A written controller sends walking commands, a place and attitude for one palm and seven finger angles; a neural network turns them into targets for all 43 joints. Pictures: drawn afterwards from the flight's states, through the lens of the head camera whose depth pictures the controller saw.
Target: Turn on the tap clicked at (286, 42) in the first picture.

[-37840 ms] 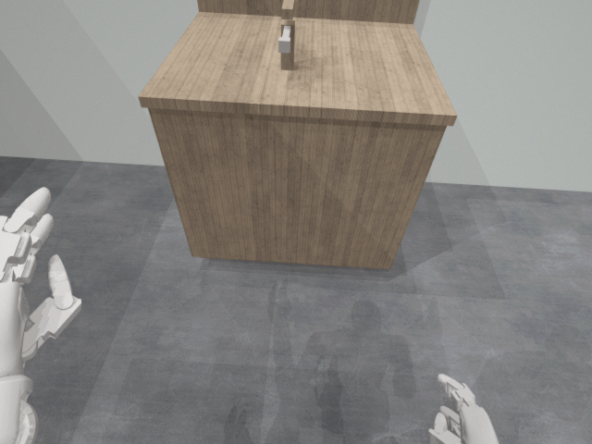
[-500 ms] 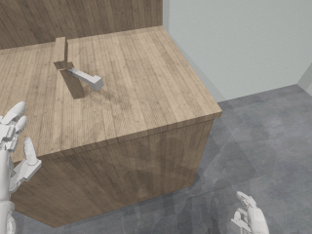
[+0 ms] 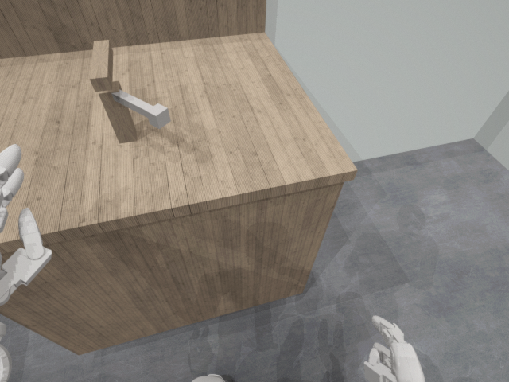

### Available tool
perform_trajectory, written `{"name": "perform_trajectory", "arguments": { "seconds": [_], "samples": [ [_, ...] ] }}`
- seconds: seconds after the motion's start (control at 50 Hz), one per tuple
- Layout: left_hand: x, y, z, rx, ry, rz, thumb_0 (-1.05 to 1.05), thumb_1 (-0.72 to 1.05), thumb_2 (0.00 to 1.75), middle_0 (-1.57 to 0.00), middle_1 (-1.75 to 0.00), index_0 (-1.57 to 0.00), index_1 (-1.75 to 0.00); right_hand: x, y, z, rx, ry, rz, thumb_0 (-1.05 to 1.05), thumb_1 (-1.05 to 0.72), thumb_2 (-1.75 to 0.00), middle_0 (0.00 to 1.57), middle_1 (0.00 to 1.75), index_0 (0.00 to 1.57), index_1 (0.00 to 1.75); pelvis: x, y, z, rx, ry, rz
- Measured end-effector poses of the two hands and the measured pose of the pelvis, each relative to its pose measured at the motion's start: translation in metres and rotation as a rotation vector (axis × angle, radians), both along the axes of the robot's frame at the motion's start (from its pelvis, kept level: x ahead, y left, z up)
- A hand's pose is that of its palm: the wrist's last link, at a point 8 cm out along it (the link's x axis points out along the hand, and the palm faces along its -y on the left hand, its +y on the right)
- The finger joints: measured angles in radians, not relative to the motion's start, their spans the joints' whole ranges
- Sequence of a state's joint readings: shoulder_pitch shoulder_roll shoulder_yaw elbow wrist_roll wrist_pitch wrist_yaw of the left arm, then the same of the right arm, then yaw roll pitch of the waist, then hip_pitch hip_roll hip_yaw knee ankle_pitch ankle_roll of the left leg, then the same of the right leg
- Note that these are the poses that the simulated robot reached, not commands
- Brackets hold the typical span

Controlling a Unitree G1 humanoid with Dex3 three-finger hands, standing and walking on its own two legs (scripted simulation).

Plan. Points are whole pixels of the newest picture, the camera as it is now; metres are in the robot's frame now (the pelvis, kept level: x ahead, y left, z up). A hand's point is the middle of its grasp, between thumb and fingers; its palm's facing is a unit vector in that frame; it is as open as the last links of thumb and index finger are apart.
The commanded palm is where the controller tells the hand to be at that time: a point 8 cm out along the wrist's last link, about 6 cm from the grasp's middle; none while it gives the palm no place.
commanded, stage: step back with the hand held close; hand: left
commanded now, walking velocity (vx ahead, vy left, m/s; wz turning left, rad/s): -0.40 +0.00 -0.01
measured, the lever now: (158, 116) +0.50 +0.22 +0.14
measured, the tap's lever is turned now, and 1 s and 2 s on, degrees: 40 40 40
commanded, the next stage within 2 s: stop stepping back and stand still in 0.42 s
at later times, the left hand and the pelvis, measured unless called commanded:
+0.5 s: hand (42, 356) +0.12 +0.21 +0.17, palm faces +0.34 -0.84 -0.43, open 7.4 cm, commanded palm +0.07 +0.25 +0.19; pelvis -0.10 -0.02 +0.00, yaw -2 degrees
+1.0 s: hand out of the picture -0.01 +0.22 +0.17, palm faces +0.50 -0.79 -0.35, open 7.4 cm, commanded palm -0.07 +0.26 +0.19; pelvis -0.20 -0.04 +0.00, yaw +5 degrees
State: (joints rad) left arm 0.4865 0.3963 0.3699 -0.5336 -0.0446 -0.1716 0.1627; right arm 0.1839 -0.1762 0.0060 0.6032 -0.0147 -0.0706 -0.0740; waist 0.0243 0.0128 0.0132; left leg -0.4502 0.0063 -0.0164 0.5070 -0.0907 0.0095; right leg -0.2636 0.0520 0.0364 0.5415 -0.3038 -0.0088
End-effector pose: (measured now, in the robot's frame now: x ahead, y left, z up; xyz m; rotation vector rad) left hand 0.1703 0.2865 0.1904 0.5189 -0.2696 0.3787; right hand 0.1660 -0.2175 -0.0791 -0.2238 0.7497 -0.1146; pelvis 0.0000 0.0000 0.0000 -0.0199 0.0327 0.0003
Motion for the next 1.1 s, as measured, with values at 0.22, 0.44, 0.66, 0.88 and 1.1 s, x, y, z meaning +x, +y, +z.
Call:
{"name": "perform_trajectory", "arguments": {
  "seconds": [0.22,0.44,0.66,0.88,1.1],
  "samples": [
    [-0.012,-0.017,-0.009,-0.062,0.042,-0.101,0.02,0.89,0.90,-0.22,-0.30,-0.21,-0.30,-0.017,-0.012,0.010,-0.034,0.016,-0.036,0.01,-0.91,-0.90,0.20,0.30,0.20,0.30,-0.026,0.003,0.004,0.010,0.024,0.012],
    [-0.070,-0.027,-0.002,-0.034,0.069,-0.058,0.02,0.90,0.90,-0.21,-0.30,-0.21,-0.30,-0.071,-0.015,0.013,0.019,-0.032,-0.004,0.01,-0.91,-0.90,0.20,0.30,0.20,0.30,-0.081,-0.014,0.007,0.031,-0.016,-0.026],
    [-0.143,-0.047,-0.005,-0.049,0.098,-0.049,0.02,0.89,0.90,-0.22,-0.30,-0.21,-0.30,-0.158,-0.051,0.013,-0.011,0.017,-0.073,0.01,-0.91,-0.90,0.20,0.30,0.20,0.30,-0.146,-0.030,0.011,0.060,-0.016,-0.002],
    [-0.209,-0.018,-0.003,-0.056,0.022,0.095,0.02,0.89,0.90,-0.22,-0.30,-0.21,-0.30,-0.228,-0.054,0.001,-0.020,0.032,-0.061,0.01,-0.91,-0.90,0.20,0.30,0.20,0.30,-0.185,-0.027,0.007,0.034,-0.064,0.073],
    [-0.234,-0.036,-0.005,-0.109,-0.011,0.063,0.02,0.89,0.90,-0.21,-0.30,-0.21,-0.30,-0.221,-0.035,-0.002,0.017,0.014,0.033,0.01,-0.91,-0.90,0.20,0.30,0.20,0.30,-0.208,-0.033,0.006,0.052,-0.092,0.080]
  ]
}}
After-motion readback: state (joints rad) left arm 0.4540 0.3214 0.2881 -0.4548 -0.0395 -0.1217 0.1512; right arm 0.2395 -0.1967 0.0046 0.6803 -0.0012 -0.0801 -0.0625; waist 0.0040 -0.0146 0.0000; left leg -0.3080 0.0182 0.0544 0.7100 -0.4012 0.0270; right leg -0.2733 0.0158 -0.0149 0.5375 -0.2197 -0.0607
